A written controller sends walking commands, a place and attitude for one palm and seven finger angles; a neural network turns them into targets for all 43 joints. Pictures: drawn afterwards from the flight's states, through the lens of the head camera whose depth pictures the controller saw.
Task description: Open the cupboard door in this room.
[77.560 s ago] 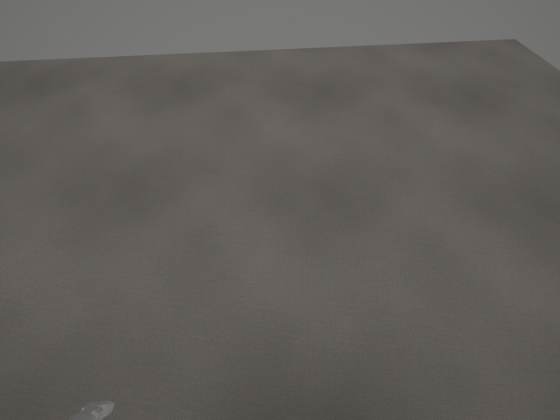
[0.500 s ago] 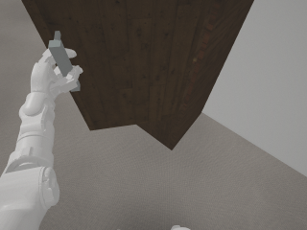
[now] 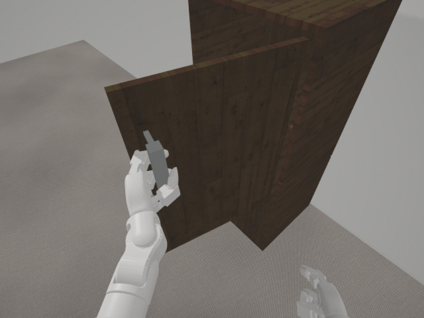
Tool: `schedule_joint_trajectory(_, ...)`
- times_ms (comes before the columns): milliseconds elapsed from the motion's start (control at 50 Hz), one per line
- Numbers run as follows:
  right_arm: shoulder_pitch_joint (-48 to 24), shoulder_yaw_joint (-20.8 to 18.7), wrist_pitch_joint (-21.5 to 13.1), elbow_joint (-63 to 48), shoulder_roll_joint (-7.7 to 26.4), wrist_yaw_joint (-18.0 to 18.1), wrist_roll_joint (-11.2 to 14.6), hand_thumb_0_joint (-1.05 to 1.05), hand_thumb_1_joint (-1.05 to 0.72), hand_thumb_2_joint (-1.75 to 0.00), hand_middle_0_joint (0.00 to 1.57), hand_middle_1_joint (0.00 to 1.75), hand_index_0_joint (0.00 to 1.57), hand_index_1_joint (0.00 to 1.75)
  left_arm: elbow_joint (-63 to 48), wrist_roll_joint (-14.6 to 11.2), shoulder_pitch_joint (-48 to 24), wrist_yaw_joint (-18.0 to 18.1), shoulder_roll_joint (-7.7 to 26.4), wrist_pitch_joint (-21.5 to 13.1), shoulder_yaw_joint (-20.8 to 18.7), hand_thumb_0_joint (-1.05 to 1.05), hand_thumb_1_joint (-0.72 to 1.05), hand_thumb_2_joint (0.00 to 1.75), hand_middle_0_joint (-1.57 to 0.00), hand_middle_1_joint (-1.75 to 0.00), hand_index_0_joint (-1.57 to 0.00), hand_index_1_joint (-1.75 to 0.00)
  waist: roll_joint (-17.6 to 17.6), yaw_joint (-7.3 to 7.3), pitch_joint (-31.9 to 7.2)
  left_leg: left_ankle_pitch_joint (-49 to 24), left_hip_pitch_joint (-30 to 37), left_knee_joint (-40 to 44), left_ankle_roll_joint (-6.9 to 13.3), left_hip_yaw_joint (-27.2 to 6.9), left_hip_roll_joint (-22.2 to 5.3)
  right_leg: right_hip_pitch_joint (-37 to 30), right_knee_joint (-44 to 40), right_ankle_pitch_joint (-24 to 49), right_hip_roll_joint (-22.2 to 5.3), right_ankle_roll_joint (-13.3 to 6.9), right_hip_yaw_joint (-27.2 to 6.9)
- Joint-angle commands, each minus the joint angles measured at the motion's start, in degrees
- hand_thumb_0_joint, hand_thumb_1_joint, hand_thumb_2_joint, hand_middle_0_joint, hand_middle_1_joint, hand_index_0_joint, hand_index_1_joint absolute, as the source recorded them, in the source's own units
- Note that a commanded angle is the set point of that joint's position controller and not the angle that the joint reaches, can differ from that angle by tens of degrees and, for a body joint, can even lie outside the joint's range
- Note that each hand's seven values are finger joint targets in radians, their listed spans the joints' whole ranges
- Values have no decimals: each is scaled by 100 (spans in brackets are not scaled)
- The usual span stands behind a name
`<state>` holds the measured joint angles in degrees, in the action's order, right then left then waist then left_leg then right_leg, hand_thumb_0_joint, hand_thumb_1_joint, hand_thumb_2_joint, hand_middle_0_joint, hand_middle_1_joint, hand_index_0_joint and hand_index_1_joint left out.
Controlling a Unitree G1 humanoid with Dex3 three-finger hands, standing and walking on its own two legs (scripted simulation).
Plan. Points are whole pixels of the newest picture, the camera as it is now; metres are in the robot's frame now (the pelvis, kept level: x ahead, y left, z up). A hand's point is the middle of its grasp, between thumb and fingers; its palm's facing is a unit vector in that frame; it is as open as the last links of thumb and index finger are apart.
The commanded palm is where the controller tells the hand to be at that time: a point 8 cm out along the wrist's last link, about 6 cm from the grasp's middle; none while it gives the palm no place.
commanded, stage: pull the door open along its arc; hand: left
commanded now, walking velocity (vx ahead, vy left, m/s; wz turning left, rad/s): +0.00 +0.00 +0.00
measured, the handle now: (157, 167) +0.38 +0.13 +0.10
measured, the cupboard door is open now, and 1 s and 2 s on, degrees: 76 82 82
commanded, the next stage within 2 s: open thumb and fingers to let go in 0.06 s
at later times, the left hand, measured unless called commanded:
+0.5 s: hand (182, 191) +0.33 +0.07 +0.09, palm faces +0.32 -0.95 +0.01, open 8.9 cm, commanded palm +0.28 +0.11 +0.09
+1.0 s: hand (185, 196) +0.31 +0.06 +0.09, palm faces +0.26 -0.96 +0.00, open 14.4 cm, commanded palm +0.27 +0.11 +0.09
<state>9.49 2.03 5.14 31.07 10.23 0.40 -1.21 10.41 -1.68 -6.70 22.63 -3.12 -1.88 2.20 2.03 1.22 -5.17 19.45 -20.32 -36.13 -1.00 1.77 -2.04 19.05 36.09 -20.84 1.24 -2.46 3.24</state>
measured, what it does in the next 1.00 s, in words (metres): stands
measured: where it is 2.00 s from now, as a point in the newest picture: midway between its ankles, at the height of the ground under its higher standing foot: outside the picture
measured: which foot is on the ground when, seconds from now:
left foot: down 0.00-1.00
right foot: down 0.00-1.00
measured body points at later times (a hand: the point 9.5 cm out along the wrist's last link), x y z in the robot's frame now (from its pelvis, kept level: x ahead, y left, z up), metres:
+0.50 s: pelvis -0.02 -0.01 +0.00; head -0.01 -0.04 +0.45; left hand +0.30 +0.12 +0.10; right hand +0.14 -0.23 -0.12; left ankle -0.01 +0.13 -0.72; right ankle -0.02 -0.09 -0.72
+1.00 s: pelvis -0.02 +0.01 +0.00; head -0.02 -0.01 +0.45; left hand +0.29 +0.11 +0.09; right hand +0.14 -0.21 -0.11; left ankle -0.01 +0.13 -0.72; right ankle -0.02 -0.09 -0.72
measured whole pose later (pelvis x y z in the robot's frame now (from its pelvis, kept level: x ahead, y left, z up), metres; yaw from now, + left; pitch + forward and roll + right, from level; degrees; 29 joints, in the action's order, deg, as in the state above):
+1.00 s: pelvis -0.02 +0.01 +0.00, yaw +1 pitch +3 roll +0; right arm 11.4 0.5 2.4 35.7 10.7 -0.2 -2.3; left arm 13.0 1.4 -8.6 28.5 -5.8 -4.0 10.6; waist 2.4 0.3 -3.5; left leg 19.1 -22.5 -38.8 -0.3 1.0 -0.9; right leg 20.9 38.9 -20.9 0.0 -2.0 4.0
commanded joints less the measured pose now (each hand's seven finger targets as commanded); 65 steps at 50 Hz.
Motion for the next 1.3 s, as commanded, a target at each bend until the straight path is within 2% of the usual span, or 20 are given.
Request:
schedule_joint_trajectory(0,-439,-239,-167,-723,556,63,-38,0,-90,-90,20,30,20,30,-1696,131,-969,200,293,-372,-21,0,90,90,-40,-135,-40,-135,-476,-148,-848,-1416,440,231,166,45,209,-690,-626,2444,-262,215,-290)
schedule_joint_trajectory(100,-471,-289,-278,-702,543,-11,-100,0,-90,-90,20,30,20,30,-1917,346,-901,467,-376,-334,744,0,90,90,-40,-135,-40,-135,-648,-53,-889,-1421,500,109,179,-44,220,-531,-556,2446,-295,228,-256)
schedule_joint_trajectory(140,-451,-293,-300,-524,594,22,-127,0,-90,-90,20,30,20,30,-1801,461,-1765,588,-87,-374,627,0,90,90,-40,-135,-40,-135,-841,107,-841,-1296,441,32,201,-90,229,-326,-574,2269,-325,250,-313)
schedule_joint_trajectory(200,-492,-290,-312,-469,546,88,-139,0,-90,-90,20,30,20,30,-1433,456,-1582,585,-1,-424,443,0,69,81,-38,-133,-38,-133,-928,-53,-970,-1081,290,50,201,-85,299,-461,-655,2061,-395,285,-448)
schedule_joint_trajectory(340,-478,-275,-422,-354,564,142,-83,0,-90,-90,20,30,20,30,-997,144,-1947,337,-172,-576,476,0,20,60,-35,-127,-35,-127,-687,-61,-938,-1039,358,124,196,-89,290,-360,-675,1818,-340,248,-370)
schedule_joint_trajectory(420,-392,-312,-516,-321,604,122,-100,0,-90,-90,20,30,20,30,-794,156,-2083,384,-93,-674,378,0,-8,48,-33,-124,-33,-124,-971,-59,-1017,-1041,316,108,211,-103,286,-334,-657,1812,-320,275,-361)
schedule_joint_trajectory(480,-371,-310,-534,-313,592,99,-90,0,-90,-90,20,30,20,30,-763,228,-2299,409,-137,-706,449,0,-29,39,-32,-122,-32,-122,-844,-15,-979,-1043,324,107,212,-78,279,-234,-620,1702,-307,241,-321)
schedule_joint_trajectory(540,-338,-334,-562,-345,582,61,-107,0,-90,-90,20,30,20,30,-833,279,-2154,478,-220,-730,493,0,-50,30,-30,-120,-30,-120,-671,-93,-1212,-1207,407,97,203,-66,265,-277,-491,1804,-256,186,-233)
schedule_joint_trajectory(580,-345,-327,-572,-355,585,48,-100,0,-90,-90,20,30,20,30,-794,293,-2230,531,-281,-715,553,0,-50,30,-30,-120,-30,-120,-755,-56,-1069,-1154,359,95,202,-70,255,-193,-505,1682,-240,181,-208)
schedule_joint_trajectory(720,-353,-336,-550,-336,574,41,-108,0,-90,-90,20,30,20,30,-735,405,-2440,650,-324,-680,605,0,-50,30,-24,-85,-24,-85,-638,-49,-1027,-1103,408,109,196,-89,225,-73,-505,1403,-194,136,-159)
schedule_joint_trajectory(780,-327,-352,-552,-383,550,4,-117,0,-90,-90,20,30,20,30,-867,393,-2137,683,-430,-670,661,0,-50,30,-22,-70,-22,-70,-601,-108,-1264,-1376,469,88,179,-78,207,-210,-368,1737,-166,110,-97)
schedule_joint_trajectory(940,-427,-333,-518,-423,539,-25,-101,0,-90,-90,20,30,20,30,-1171,385,-2160,800,-482,-580,738,0,-50,30,-15,-30,-15,-30,-636,-85,-1044,-1277,470,103,162,-112,168,-92,-394,1492,-143,101,-52)
schedule_joint_trajectory(1040,-518,-301,-476,-392,514,-23,-103,0,-90,-90,20,30,20,30,-1123,432,-2314,899,-570,-510,819,0,-50,30,-15,-30,-15,-30,-508,-54,-921,-1097,461,118,149,-150,164,67,-403,1177,-134,85,-30)
schedule_joint_trajectory(1060,-510,-304,-462,-371,509,-13,-107,0,-90,-90,20,30,20,30,-1045,416,-2274,924,-497,-496,722,0,-50,30,-15,-30,-15,-30,-660,-86,-974,-1063,440,127,146,-164,169,12,-418,1121,-131,84,-24)
schedule_joint_trajectory(1080,-143,-283,-403,-185,717,-32,-104,0,-90,-90,20,30,20,30,-894,941,-2061,-350,-10,-757,1811,0,-50,30,-15,-30,-15,-30,-916,366,-696,-1250,630,158,235,-180,174,238,-281,1660,-138,85,-181)
schedule_joint_trajectory(1100,-80,-334,-422,-383,698,30,-14,0,-90,-90,20,30,20,30,-1211,697,-2354,-1013,371,-1040,1383,0,-50,30,-15,-30,-15,-30,-678,213,-1082,-1393,681,112,267,-166,190,74,-209,1950,-163,66,-177)
schedule_joint_trajectory(1120,-98,-324,-443,-467,722,78,23,0,-90,-90,20,30,20,30,-1417,558,-2406,-1534,468,-1216,1444,0,-50,30,-15,-30,-15,-30,-328,164,-1378,-1511,875,80,273,-134,211,-58,-140,2139,-173,51,-211)
schedule_joint_trajectory(1160,-208,-235,-545,-544,697,151,136,0,-90,-90,20,30,20,30,-1259,80,-2383,-2434,575,-1336,1369,0,-50,30,-15,-30,-15,-30,-131,195,-1392,-1489,964,58,266,-199,239,-17,-120,2107,-138,40,-159)
schedule_joint_trajectory(1220,-410,-127,-728,-681,679,202,304,0,-90,-90,20,30,20,30,-952,-790,-2238,-2806,387,-1107,952,0,-50,30,-15,-30,-15,-30,-329,78,-831,-832,678,249,218,-294,241,100,-341,1347,-48,58,-5)
schedule_joint_trajectory(1280,-406,-122,-870,-676,734,155,294,0,-90,-90,20,30,20,30,-843,-986,-1958,-2492,549,-975,455,0,-50,30,-15,-30,-15,-30,-770,-78,-675,-467,481,397,198,-325,240,126,-450,799,-47,107,39)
